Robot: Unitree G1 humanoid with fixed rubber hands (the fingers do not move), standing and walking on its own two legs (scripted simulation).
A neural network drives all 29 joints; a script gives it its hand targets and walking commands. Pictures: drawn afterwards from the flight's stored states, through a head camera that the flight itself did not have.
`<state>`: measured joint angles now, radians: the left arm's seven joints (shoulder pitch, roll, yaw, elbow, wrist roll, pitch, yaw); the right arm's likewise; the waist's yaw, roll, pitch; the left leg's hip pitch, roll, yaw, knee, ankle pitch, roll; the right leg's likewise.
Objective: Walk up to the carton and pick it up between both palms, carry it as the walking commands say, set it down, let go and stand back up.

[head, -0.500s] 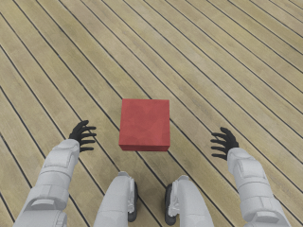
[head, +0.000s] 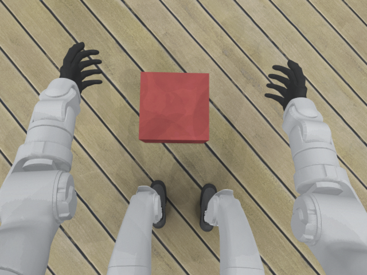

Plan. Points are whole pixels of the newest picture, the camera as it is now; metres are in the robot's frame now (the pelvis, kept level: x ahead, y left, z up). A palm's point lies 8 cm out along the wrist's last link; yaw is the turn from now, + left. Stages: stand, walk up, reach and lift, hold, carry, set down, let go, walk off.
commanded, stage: reach and lift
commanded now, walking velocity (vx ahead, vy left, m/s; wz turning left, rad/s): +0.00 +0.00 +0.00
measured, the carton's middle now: (174, 110) +0.53 +0.04 -0.57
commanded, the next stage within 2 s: none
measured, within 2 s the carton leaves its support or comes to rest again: neither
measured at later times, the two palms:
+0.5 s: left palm (79, 65) +0.52 +0.26 -0.14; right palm (279, 82) +0.51 -0.20 -0.14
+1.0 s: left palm (104, 90) +0.52 +0.25 -0.31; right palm (253, 100) +0.51 -0.20 -0.31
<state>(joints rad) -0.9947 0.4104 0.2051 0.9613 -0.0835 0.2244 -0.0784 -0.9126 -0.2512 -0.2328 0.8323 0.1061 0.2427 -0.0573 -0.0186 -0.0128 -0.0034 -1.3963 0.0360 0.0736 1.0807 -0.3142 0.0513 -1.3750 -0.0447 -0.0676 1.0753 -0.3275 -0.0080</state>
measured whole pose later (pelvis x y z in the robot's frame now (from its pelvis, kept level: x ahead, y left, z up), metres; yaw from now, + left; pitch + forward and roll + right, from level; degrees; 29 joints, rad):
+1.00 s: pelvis -0.03 -0.01 -0.19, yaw -1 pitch +47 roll -3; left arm -1.36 0.55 0.19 1.07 -0.15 0.17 -0.07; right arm -1.27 -0.31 -0.24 0.87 0.16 0.21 -0.12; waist -0.02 -0.02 0.07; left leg -2.14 0.07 0.04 1.80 -0.48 0.06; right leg -2.11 -0.05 -0.07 1.80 -0.51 -0.03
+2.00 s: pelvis -0.04 -0.01 -0.32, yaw -2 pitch +32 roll -2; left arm -1.58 0.57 -0.02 1.27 -0.31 0.05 0.02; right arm -1.54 -0.39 -0.07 1.19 0.31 0.07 -0.13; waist 0.01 -0.05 0.50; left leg -2.28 0.10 0.03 2.28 -0.56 0.09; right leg -2.25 -0.05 -0.06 2.27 -0.58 -0.03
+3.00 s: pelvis -0.05 -0.01 -0.32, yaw -1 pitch +32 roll -3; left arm -1.68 0.52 -0.07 1.31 -0.26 0.11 0.02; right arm -1.59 -0.30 -0.16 1.19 0.21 0.10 -0.11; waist 0.01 -0.03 0.51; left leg -2.31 0.06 0.02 2.26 -0.52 0.08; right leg -2.25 -0.01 -0.04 2.26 -0.57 0.01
